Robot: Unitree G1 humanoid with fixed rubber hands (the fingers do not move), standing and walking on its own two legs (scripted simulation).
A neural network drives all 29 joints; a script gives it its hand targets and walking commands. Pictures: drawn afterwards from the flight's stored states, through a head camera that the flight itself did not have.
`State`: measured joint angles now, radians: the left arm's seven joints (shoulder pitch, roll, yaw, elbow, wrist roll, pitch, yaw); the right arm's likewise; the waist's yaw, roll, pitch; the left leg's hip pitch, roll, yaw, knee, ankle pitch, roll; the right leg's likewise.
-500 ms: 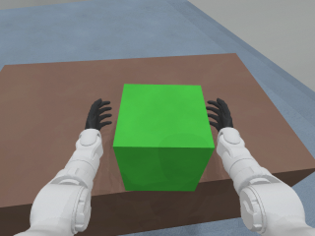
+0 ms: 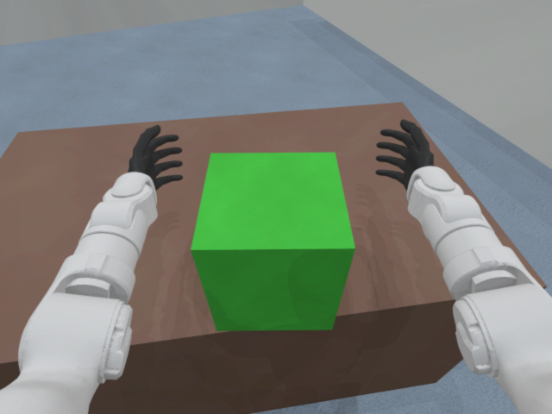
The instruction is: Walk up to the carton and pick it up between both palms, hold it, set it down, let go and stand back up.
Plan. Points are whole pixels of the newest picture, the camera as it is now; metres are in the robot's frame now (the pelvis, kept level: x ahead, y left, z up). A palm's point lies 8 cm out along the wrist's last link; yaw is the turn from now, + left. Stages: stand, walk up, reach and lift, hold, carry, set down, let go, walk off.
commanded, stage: set down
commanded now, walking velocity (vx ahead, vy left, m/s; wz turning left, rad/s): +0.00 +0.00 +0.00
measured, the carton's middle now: (273, 245) +0.42 +0.04 +0.00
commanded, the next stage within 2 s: none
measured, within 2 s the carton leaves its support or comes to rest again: neither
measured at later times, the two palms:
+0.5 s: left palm (130, 200) +0.40 +0.25 +0.13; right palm (422, 192) +0.42 -0.17 +0.14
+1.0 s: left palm (130, 278) +0.31 +0.25 +0.06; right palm (422, 267) +0.34 -0.17 +0.07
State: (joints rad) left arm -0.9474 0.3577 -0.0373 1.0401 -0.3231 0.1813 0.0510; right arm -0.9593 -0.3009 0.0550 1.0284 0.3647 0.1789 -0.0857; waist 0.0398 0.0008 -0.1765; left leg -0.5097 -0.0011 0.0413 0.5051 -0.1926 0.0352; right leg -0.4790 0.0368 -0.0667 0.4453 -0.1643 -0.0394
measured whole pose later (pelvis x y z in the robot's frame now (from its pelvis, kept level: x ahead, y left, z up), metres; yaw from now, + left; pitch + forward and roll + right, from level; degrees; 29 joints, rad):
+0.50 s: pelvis +0.01 -0.02 +0.01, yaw +2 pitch +6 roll -1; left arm -0.72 0.42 0.07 0.72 -0.28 0.34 0.00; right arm -0.72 -0.21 -0.01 0.69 0.36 0.30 -0.17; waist 0.00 -0.04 -0.10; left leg -0.37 0.01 0.01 0.43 -0.17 0.00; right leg -0.33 0.05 -0.09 0.36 -0.15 -0.07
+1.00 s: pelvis +0.02 -0.02 +0.01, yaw +1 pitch +0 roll +0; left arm -0.21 0.30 0.12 0.38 -0.23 0.21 -0.03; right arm -0.22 -0.11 0.00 0.34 0.24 0.17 -0.16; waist 0.04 -0.03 0.00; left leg -0.20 0.00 0.03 0.41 -0.20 0.01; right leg -0.18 0.05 -0.07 0.37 -0.19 -0.06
